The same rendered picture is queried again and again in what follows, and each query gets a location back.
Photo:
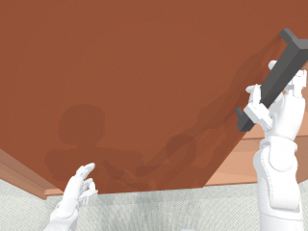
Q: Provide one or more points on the handle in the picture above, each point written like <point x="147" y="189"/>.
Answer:
<point x="287" y="66"/>

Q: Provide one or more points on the wardrobe door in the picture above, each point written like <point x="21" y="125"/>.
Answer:
<point x="15" y="165"/>
<point x="146" y="90"/>

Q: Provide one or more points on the robot left hand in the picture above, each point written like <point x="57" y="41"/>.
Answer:
<point x="77" y="188"/>

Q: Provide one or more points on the left robot forearm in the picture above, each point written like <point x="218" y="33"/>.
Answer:
<point x="65" y="216"/>

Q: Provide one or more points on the robot right hand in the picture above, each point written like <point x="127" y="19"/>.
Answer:
<point x="287" y="110"/>

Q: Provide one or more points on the right robot forearm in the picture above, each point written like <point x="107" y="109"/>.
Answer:
<point x="278" y="194"/>

